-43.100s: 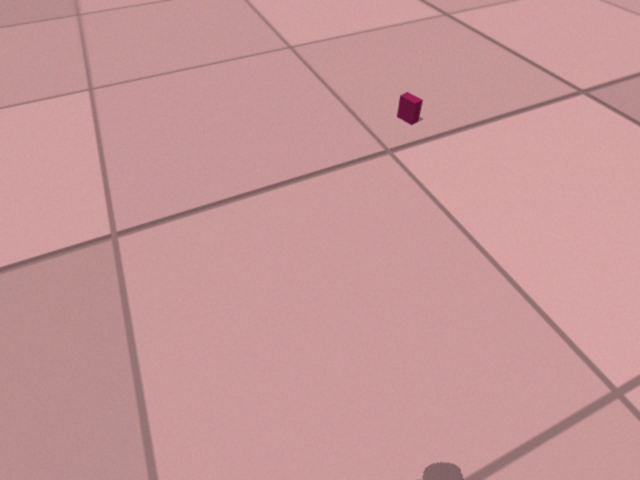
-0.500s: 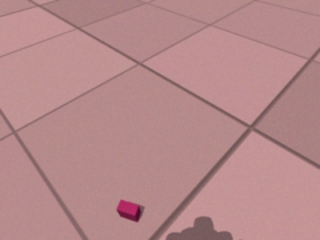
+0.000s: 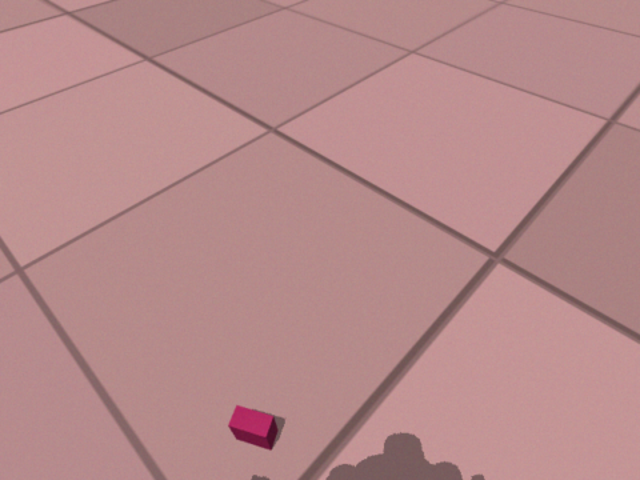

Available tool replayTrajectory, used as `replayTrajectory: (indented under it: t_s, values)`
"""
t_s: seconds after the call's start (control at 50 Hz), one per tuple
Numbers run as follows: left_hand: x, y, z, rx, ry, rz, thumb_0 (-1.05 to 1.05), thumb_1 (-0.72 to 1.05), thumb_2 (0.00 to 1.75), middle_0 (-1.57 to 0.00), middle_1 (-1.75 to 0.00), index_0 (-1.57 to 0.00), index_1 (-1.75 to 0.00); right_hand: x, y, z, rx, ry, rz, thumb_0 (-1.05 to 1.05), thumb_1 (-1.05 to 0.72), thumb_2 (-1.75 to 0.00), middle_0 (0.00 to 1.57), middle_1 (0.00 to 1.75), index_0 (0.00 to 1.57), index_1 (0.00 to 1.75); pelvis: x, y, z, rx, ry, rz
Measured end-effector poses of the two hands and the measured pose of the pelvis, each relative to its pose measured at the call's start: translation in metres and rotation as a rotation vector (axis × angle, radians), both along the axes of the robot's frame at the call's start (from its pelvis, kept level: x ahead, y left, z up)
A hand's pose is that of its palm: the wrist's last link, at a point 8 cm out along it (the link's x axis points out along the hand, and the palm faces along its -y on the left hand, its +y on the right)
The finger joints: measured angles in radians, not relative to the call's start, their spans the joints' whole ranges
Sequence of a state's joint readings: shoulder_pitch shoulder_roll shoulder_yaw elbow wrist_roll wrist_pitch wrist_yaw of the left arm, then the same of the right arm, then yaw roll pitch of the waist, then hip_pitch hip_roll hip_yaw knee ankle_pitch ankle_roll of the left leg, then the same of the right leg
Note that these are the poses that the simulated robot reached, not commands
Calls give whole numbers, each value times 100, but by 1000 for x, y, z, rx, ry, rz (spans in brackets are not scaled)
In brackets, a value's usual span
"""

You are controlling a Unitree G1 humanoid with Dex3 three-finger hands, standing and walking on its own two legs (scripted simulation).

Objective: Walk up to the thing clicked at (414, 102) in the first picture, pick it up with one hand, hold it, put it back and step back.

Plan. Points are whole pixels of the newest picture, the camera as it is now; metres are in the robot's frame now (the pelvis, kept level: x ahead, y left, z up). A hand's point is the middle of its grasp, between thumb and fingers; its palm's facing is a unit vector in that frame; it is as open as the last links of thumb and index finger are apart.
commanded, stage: stand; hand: left
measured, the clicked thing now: (254, 428) +0.40 +0.22 -0.72
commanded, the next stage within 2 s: go down in 0.46 s
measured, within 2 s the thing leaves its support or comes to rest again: neither
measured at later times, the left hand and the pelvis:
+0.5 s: hand out of the picture +0.07 +0.25 -0.16, palm faces -0.02 -0.94 -0.33, open 7.4 cm; pelvis +0.00 +0.00 +0.00, yaw +0 degrees
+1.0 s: hand out of the picture +0.15 +0.27 -0.18, palm faces +0.05 -0.94 -0.33, open 15.4 cm; pelvis +0.00 +0.01 -0.04, yaw +1 degrees
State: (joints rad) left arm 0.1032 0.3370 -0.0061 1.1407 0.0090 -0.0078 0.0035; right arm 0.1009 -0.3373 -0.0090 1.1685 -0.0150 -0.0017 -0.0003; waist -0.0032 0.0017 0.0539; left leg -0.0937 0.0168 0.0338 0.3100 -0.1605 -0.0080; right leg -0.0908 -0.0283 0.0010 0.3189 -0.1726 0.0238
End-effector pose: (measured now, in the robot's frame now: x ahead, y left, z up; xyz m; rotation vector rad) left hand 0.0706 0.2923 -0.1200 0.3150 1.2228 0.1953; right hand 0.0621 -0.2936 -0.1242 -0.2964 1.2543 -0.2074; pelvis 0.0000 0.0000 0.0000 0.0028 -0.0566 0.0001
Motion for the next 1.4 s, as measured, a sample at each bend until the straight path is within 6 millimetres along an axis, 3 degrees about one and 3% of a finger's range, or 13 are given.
replayTrajectory:
  t_s: [0.58, 0.64, 0.76, 0.84, 0.94, 1.12, 1.26, 1.4]
  values:
    - [-4, 2, -2, -6, 28, 3, 1, 91, 89, -20, -30, -20, -29, 3, 1, 0, 0, 5, 1, 0, -90, -90, 21, 30, 20, 30, 4, 1, 0, 2, 10, -3]
    - [11, -1, -2, -11, -51, 39, 1, 87, 85, -17, -26, -17, -25, 10, 6, 2, 2, -72, 10, 1, -90, -90, 20, 30, 20, 30, 1, 1, -3, -3, 42, 15]
    - [60, 1, -12, -30, -129, 36, 1, 61, 60, -9, -14, -10, -14, 18, 25, -3, 28, -143, 19, 1, -96, -92, 20, 30, 20, 30, -7, -2, -14, -11, 126, 16]
    - [76, 9, -15, -24, -160, 28, 1, 36, 40, -7, -11, -8, -10, 19, 32, -6, 37, -168, 3, 1, -97, -92, 21, 30, 20, 30, -5, -2, -21, -14, 163, 10]
    - [75, 20, -18, -11, -139, 30, 1, 5, 22, -7, -9, -8, -7, 28, 38, -11, 42, -207, 4, 1, -96, -91, 21, 30, 20, 30, 1, 3, -30, -20, 195, 11]
    - [65, 28, -36, -24, -152, 40, 0, -38, 5, -8, -5, -8, -4, 65, 42, -21, 15, -320, 56, 1, -92, -90, 21, 30, 20, 30, 6, 9, -54, -30, 263, 15]
    - [68, 28, -41, -24, -186, 35, 0, -52, 2, -9, -3, -9, -4, 94, 51, -24, 6, -398, 93, 1, -90, -90, 21, 30, 20, 30, 9, 11, -68, -40, 293, 20]
    - [64, 34, -44, -19, -170, 44, 0, -54, 1, -9, -2, -8, -3, 108, 59, -25, 3, -453, 113, 1, -89, -89, 21, 30, 20, 30, 12, 12, -77, -52, 318, 25]
